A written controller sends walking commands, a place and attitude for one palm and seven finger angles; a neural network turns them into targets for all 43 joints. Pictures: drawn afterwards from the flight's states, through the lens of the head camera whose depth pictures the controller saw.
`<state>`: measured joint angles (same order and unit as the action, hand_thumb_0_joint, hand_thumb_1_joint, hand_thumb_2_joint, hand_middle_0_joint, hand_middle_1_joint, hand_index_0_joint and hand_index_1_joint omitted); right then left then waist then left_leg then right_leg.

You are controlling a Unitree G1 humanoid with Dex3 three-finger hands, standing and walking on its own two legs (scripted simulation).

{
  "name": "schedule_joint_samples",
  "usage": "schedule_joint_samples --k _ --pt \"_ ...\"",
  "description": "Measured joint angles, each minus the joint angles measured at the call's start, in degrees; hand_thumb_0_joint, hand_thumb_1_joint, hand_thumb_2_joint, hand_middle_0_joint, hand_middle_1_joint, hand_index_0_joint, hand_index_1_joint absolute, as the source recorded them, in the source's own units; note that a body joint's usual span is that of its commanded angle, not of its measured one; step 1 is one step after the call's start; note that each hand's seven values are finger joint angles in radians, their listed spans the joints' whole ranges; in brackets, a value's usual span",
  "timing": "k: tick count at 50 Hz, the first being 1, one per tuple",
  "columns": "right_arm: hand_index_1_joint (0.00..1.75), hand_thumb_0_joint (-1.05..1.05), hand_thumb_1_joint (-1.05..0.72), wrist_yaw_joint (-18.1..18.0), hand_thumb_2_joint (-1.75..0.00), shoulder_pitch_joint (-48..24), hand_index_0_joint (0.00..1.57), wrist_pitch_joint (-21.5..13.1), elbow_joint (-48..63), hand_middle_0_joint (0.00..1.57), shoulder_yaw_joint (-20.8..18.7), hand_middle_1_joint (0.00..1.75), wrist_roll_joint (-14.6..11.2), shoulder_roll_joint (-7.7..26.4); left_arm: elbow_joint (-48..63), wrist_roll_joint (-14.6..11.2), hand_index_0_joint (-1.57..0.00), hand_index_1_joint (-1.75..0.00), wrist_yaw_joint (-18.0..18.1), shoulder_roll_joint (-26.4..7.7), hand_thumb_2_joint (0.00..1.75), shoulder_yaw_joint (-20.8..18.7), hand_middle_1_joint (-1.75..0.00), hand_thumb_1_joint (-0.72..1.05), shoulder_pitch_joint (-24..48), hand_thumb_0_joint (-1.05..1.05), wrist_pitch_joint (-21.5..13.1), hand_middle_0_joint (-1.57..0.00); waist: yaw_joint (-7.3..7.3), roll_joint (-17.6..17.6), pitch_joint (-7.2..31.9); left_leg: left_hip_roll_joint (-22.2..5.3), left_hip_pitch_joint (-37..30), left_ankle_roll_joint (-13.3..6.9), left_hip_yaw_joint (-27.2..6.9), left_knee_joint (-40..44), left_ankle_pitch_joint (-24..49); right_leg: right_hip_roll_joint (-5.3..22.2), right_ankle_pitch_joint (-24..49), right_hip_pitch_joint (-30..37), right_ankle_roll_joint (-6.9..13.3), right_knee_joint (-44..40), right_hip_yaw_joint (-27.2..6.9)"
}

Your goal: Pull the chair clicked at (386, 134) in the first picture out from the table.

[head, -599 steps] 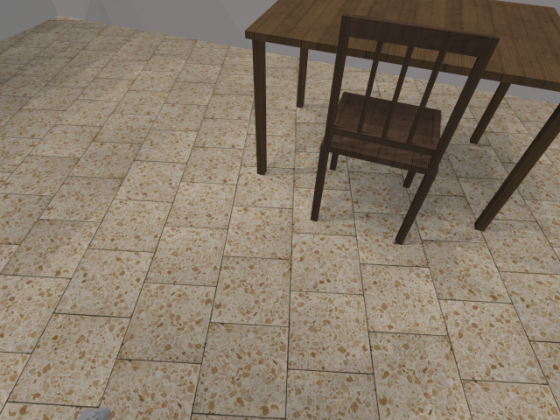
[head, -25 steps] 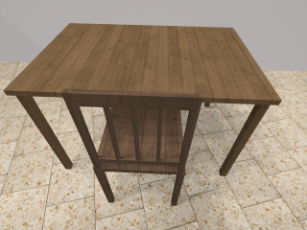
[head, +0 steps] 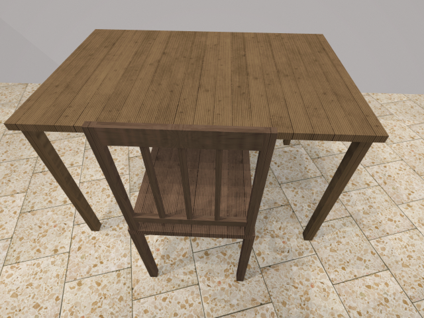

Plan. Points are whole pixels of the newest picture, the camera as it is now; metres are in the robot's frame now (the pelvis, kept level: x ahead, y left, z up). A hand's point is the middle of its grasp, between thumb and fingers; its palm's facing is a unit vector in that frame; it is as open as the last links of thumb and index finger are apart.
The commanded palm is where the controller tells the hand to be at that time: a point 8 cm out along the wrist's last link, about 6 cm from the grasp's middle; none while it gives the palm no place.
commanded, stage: look again from close up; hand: left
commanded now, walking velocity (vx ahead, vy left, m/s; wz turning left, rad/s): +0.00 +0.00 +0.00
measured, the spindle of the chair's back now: (186, 187) +0.46 +0.11 -0.08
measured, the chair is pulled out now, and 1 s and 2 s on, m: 0.00 0.00 0.00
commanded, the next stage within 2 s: none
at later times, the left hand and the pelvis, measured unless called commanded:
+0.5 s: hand out of the picture -0.01 +0.14 -0.17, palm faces +0.05 -0.99 -0.16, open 7.3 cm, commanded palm none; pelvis +0.01 -0.02 +0.00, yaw +0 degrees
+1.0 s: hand out of the picture -0.02 +0.13 -0.17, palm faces +0.06 -0.99 -0.16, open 7.4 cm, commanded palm none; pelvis +0.01 -0.02 +0.00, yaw +0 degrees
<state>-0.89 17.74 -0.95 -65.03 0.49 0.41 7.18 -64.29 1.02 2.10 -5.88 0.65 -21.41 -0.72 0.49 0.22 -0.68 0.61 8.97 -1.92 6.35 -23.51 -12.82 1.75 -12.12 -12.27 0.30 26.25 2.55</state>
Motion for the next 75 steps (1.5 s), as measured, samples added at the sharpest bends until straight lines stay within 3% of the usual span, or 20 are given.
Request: schedule_joint_samples --k 30,75 --pt "0.30 0.01 -0.91 -0.4 -0.90 0.5 0.20 -0.1 -0.7 0.19 0.1 0.30 0.1 -0.8 1.0 -0.2 -0.20 -0.30 0.0 -0.1 0.90 -0.3 -0.30 0.91 1.5 0.00 -0.3 -0.20 -0.31 -0.2 -0.1 -1.6 -0.1 1.6 -0.6 -0.2 -0.4 -1.6 -0.4 0.4 1.5 -0.3 0.6" --pt "0.30 0.01 -0.91 -0.7 -0.90 1.2 0.20 -0.3 -0.9 0.19 0.2 0.30 0.0 -1.3 0.8 -0.3 -0.20 -0.30 0.0 0.0 0.90 -0.1 -0.30 0.91 0.6 0.00 -0.4 -0.20 -0.17 0.0 1.0 -2.2 -0.9 2.2 -1.0 0.3 -1.0 -2.2 -1.0 1.4 2.0 -1.1 1.0"
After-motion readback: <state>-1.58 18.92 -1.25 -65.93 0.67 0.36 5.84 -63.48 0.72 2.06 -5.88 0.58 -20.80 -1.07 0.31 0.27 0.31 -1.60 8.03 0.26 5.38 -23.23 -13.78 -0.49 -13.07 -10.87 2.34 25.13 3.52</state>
